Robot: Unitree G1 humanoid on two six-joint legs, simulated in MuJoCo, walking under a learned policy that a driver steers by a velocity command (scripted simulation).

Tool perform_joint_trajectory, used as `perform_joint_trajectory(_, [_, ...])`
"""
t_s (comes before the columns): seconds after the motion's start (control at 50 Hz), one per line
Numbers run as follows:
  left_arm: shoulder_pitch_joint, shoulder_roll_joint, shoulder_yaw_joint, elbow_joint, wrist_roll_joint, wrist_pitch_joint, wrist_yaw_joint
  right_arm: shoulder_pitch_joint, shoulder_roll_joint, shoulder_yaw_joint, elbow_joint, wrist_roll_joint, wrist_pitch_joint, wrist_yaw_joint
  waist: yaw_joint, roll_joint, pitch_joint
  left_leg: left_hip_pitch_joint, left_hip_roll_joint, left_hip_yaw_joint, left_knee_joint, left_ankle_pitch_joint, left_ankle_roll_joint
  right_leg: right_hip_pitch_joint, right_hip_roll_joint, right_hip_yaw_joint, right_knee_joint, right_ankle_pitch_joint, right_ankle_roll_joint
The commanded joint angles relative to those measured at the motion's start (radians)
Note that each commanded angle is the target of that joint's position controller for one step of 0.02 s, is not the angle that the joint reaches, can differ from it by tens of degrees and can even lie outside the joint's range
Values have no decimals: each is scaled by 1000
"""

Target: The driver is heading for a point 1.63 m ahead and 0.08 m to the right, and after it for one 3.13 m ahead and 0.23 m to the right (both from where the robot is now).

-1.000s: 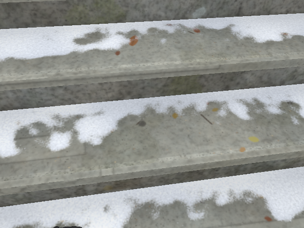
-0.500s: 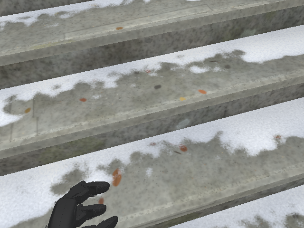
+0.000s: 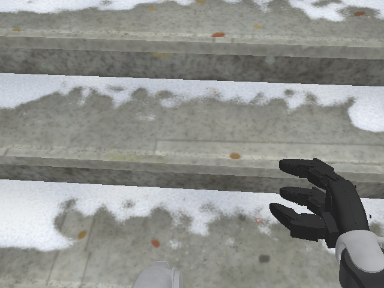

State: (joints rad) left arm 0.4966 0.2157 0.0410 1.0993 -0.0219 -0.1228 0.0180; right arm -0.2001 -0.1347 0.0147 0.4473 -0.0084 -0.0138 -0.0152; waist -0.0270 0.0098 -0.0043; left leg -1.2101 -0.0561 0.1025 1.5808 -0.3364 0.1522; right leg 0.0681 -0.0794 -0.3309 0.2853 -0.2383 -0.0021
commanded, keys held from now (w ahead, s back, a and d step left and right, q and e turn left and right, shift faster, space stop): q+shift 0.22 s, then e+shift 0.78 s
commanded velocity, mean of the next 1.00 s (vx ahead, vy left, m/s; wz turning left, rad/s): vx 0.15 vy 0.00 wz -0.12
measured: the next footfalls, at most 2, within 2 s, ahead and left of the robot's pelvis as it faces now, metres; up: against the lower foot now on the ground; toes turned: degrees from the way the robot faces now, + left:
left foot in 0.04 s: +0.23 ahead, +0.05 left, +0.16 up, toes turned -2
right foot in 0.48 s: +0.43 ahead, -0.11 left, +0.32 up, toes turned +10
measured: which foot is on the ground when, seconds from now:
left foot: up 0.00-0.02, down 0.04-0.52, up 0.54-1.00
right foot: down 0.00-0.02, up 0.04-0.46, down 0.48-1.00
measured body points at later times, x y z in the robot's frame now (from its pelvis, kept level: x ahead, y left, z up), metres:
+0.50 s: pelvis +0.27 -0.05 +0.17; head +0.27 -0.04 +0.62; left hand +0.48 +0.15 +0.11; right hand +0.34 -0.29 +0.04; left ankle +0.19 +0.04 -0.58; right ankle +0.39 -0.12 -0.43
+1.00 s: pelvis +0.36 -0.06 +0.30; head +0.36 -0.08 +0.75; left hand +0.49 +0.17 +0.21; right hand +0.53 -0.33 +0.22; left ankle +0.40 +0.13 -0.25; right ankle +0.39 -0.11 -0.43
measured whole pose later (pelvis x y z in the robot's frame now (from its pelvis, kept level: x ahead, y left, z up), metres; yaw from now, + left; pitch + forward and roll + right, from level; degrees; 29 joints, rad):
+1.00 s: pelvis +0.36 -0.06 +0.30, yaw -10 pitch +5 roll +4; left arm 0.35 0.21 0.00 0.68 0.03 -0.11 -0.03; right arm 0.10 -0.26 -0.02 0.64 -0.02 -0.04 -0.08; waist 0.05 -0.02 -0.09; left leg -0.86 -0.04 -0.11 1.57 -0.34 -0.17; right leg -0.42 0.19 0.29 0.61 -0.21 -0.09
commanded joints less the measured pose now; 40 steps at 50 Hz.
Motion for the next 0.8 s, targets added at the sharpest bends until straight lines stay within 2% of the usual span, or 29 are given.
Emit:
perform_joint_trajectory(0.02, [-467, 547, 111, -217, 203, -27, -136, 877, -99, -25, 84, 35, 100, 78, -599, -178, -401, 1375, -114, -108, -648, 389, 18, -684, -324, 192, 440, 1990, -175])
perform_joint_trajectory(0.04, [-517, 314, 105, -264, 261, 9, -185, 1068, -184, -72, 340, 26, 105, 68, -426, 145, -444, 1604, -90, -297, -1084, 783, 105, -824, -43, 154, 1060, 720, -67])
perform_joint_trajectory(0.06, [-75, 98, 42, -230, 160, 39, -247, 891, -426, -94, 290, -42, 133, 70, -98, 243, -710, 1628, 141, -774, -905, 1767, 350, -848, 154, 432, 1704, 174, -86])
perform_joint_trajectory(0.08, [13, 203, 72, -255, 72, 38, -203, 745, -448, -123, 269, -62, 124, 81, -94, 62, -617, 1500, 247, -1055, -1068, 1450, 281, -994, 224, 704, 1808, 232, -63])
perform_joint_trajectory(0.1, [-140, 220, 66, -347, 49, 29, -152, 609, -347, -102, 301, -22, 89, 89, -96, -9, -370, 1366, 229, -907, -1060, 1114, 235, -1232, 273, 641, 1957, 151, -34])
perform_joint_trajectory(0.12, [-217, 175, 48, -401, 69, 30, -110, 566, -246, -69, 363, 6, 49, 96, -46, -18, -299, 1325, 204, -783, -1057, 961, 183, -1331, 256, 595, 1978, 57, -45])
perform_joint_trajectory(0.14, [-197, 94, 4, -407, 100, 50, -72, 559, -100, -8, 448, -26, 23, 115, 42, -41, -301, 1252, 179, -679, -1050, 944, 134, -1357, 205, 591, 1956, 117, -73])
perform_joint_trajectory(0.16, [-246, 30, -27, -435, 109, 65, -48, 564, -6, 28, 516, -62, -3, 132, 118, -79, -185, 1072, 133, -579, -1067, 827, 103, -1387, 143, 529, 1925, 81, -100])
perform_joint_trajectory(0.18, [-271, 18, -43, -447, 83, 68, -37, 530, -11, 23, 537, -79, -34, 135, 143, -68, -104, 898, 108, -487, -1122, 746, 59, -1351, 96, 472, 1876, 3, -118])
perform_joint_trajectory(0.2, [-327, 25, -44, -487, 56, 60, -24, 504, -17, 23, 522, -67, -73, 122, 168, -41, -94, 711, 35, -389, -1167, 594, 44, -1241, 78, 405, 1726, -41, -118])
perform_joint_trajectory(0.24, [-418, -10, -70, -523, 24, 56, -30, 607, -81, 14, 519, -90, -92, 82, 95, 28, -127, 642, 8, -444, -1202, 366, 54, -1223, 114, 361, 1878, -163, -76])
perform_joint_trajectory(0.26, [-432, -26, -80, -530, 22, 64, -36, 643, -110, 13, 522, -111, -86, 74, 77, -20, -112, 623, 20, -469, -1202, 213, 35, -1245, 102, 368, 1811, -69, -61])
perform_joint_trajectory(0.3, [-527, 2, -79, -563, 39, 85, -48, 671, -176, 6, 464, -107, -81, 70, 32, 20, -81, 591, 34, -535, -1242, 58, 45, -1270, 70, 344, 1678, 6, 17])
perform_joint_trajectory(0.36, [-574, -28, -83, -553, 80, 99, -60, 701, -193, 0, 387, -12, -111, 77, 48, 122, -50, 756, 140, -584, -1270, 252, 43, -1253, 26, 257, 1534, -55, 36])
perform_joint_trajectory(0.38, [-614, -169, -104, -540, 88, 125, 24, 742, -164, -53, 470, 38, -80, -7, -26, -32, -4, 808, 201, -549, -1415, 637, 64, -1154, 75, 139, 1588, -65, 7])
perform_joint_trajectory(0.4, [-569, -150, -109, -572, 62, 130, 44, 727, -202, -58, 449, 25, -66, -41, 1, 21, 18, 880, 227, -510, -1403, 721, 53, -1080, 14, 219, 1433, -154, -17])
perform_joint_trajectory(0.42, [-606, -15, -84, -610, 63, 125, -55, 607, -250, -39, 360, 15, -115, 29, 91, 167, -27, 928, 247, -471, -1270, 844, 21, -1048, -2, 299, 1124, -175, 8])
perform_joint_trajectory(0.44, [-597, 18, -67, -594, 71, 137, -99, 603, -263, -53, 374, 14, -130, 69, 87, 183, -114, 897, 239, -393, -1296, 1236, 69, -817, 59, 190, 1056, -82, 7])
perform_joint_trajectory(0.48, [-479, 66, -52, -532, 44, 156, -93, 530, -315, -80, 333, 33, -134, 87, 76, 201, -215, 1183, 264, -360, -1157, 1726, 101, -764, 159, 149, 719, -120, -35])
perform_joint_trajectory(0.5, [-361, 122, -33, -489, 52, 143, -73, 653, -279, -90, 331, -14, -122, 78, -1, 71, -381, 1171, 185, -310, -967, 1739, 59, -512, 153, 348, 670, 225, -151])
perform_joint_trajectory(0.52, [-258, 179, -16, -480, 59, 131, -50, 725, -202, -82, 290, -60, -98, 75, -6, -222, -591, 876, 55, -321, -731, 1037, -45, -189, -40, 887, 393, 312, -402])
perform_joint_trajectory(0.54, [-200, 210, 5, -525, 126, 137, -41, 577, -238, -117, 280, -47, -48, 82, 156, -397, -427, 510, -138, -435, -209, 73, -135, -199, -197, 1394, 60, 56, -467])
perform_joint_trajectory(0.56, [-186, 201, 11, -463, 118, 99, -43, 527, -215, -123, 255, -10, -23, 52, 136, -202, -216, 301, -166, -571, 94, 186, -151, -280, -146, 1369, 48, -284, -339])
perform_joint_trajectory(0.58, [-252, 154, 3, -425, 107, 74, -51, 461, -218, -110, 254, -5, -5, 34, 89, -125, -122, 206, -130, -565, 145, 282, -150, -362, -87, 1206, 104, -390, -270])
perform_joint_trajectory(0.62, [-388, 37, -27, -355, 61, 45, -56, 432, -195, -70, 248, -51, -17, 20, -40, 73, -119, 268, -17, -406, 104, 311, -147, -502, 10, 925, 174, -204, -191])
perform_joint_trajectory(0.66, [-428, -27, -41, -348, 41, 19, -45, 384, -160, -41, 232, -53, -33, -1, -59, 14, -131, 337, 44, -337, -30, 215, -144, -577, 91, 736, 169, -71, -142])
perform_joint_trajectory(0.7, [-324, 28, -26, -348, 51, 7, -22, 322, -163, -38, 212, -32, -54, -3, -11, -47, -161, 356, 42, -290, -103, 172, -173, -534, 104, 674, 148, 37, -120])
perform_joint_trajectory(0.72, [-257, 78, -14, -328, 74, 15, -19, 260, -157, -33, 182, -23, -51, -6, 4, -24, -167, 305, 34, -273, -139, 139, -217, -490, 84, 707, 142, 59, -134])
perform_joint_trajectory(0.8, [-150, 134, 4, -368, 73, 27, -32, 227, -172, -43, 143, -27, -27, -13, 40, -120, -152, 192, 26, -243, -68, 20, -278, -415, 36, 879, 73, -215, -200])
Velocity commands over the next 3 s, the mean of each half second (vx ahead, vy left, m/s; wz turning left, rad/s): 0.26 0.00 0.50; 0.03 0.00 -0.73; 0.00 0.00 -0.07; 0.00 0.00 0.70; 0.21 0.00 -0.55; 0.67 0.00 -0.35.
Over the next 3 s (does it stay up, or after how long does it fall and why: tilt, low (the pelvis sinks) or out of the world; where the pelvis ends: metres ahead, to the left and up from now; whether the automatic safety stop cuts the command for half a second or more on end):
stays up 0.72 -0.08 0.43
